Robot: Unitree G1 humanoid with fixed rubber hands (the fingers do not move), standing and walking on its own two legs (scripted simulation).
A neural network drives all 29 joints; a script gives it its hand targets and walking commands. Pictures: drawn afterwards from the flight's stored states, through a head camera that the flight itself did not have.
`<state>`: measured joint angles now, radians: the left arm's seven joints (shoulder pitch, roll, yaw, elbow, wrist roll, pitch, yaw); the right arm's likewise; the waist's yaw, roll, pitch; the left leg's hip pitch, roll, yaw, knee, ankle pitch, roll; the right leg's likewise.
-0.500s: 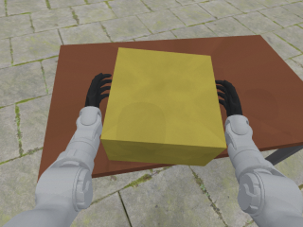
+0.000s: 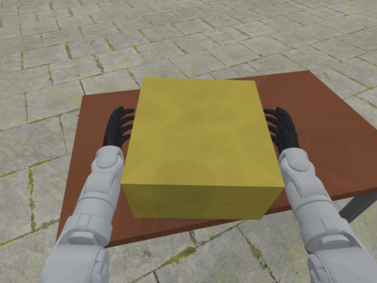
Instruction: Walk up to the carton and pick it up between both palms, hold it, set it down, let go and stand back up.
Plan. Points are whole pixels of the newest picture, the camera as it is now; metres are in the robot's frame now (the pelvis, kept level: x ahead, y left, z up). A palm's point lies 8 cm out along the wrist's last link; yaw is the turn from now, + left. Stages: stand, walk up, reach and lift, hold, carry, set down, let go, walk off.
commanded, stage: reach and lift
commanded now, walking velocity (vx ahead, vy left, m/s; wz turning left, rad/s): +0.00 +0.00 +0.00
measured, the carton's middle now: (198, 144) +0.42 -0.01 +0.08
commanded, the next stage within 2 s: hold in 1.06 s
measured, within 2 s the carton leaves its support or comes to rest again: neither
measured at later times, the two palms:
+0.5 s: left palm (105, 137) +0.37 +0.18 +0.15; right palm (295, 142) +0.35 -0.20 +0.15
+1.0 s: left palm (100, 135) +0.36 +0.18 +0.17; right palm (297, 135) +0.35 -0.19 +0.17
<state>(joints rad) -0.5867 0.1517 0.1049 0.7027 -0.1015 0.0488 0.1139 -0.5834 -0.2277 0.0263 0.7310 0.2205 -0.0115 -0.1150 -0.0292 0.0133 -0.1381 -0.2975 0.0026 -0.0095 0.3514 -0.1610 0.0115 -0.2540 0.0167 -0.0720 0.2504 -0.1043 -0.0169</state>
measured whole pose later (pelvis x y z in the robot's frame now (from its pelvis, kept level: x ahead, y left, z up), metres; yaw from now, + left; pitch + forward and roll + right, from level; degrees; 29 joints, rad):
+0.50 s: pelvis -0.02 +0.00 +0.00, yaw +0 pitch -2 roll +0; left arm -0.59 0.09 0.27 0.38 0.12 0.45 0.00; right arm -0.63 -0.17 -0.12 0.65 0.13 0.21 -0.03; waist -0.05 -0.04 -0.04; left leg -0.14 -0.02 0.00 0.30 -0.14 0.02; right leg -0.13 0.00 -0.05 0.28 -0.11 -0.01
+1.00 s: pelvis +0.00 +0.00 +0.00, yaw +0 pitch -3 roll -1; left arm -0.45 0.07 0.25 0.09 0.11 0.60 -0.01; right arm -0.53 -0.19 -0.03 0.40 0.25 0.34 -0.10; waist -0.08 -0.03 -0.05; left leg -0.09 -0.01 -0.01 0.32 -0.18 0.02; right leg -0.06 0.01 -0.05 0.23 -0.13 -0.01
